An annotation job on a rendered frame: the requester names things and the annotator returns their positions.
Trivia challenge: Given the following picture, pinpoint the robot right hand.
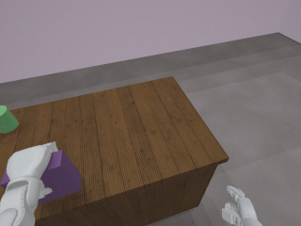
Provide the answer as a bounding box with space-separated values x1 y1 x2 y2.
222 186 258 226

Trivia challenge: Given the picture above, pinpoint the robot left forearm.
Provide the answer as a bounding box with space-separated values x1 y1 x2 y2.
0 176 41 226

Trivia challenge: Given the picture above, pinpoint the sponge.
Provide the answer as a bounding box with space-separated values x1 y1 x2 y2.
0 150 81 205

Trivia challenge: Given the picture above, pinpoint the table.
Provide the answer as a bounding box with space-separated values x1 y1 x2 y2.
0 76 229 226

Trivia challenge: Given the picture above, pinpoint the robot left hand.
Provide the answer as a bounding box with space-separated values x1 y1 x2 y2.
7 141 58 199

